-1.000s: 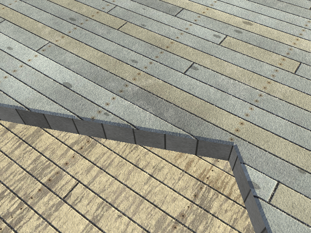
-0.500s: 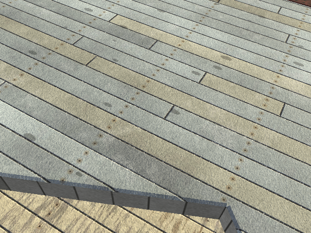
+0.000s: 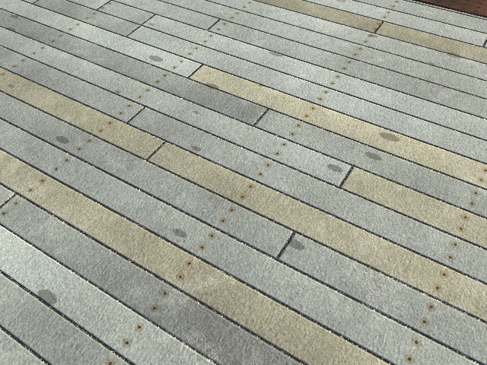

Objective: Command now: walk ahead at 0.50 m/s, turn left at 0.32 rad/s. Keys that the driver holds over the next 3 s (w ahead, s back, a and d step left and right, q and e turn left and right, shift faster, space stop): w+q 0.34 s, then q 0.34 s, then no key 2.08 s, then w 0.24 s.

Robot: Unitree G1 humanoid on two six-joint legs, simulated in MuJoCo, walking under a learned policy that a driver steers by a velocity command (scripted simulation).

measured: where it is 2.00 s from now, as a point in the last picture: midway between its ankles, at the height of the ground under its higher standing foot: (162, 354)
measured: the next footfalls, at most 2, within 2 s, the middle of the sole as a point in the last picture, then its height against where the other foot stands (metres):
left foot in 0.50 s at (169, 354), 0.14 m higher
right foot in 0.94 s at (217, 323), level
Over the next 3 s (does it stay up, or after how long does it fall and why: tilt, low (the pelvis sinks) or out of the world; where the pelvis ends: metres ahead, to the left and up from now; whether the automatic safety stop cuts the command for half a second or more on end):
stays up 0.52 0.29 0.14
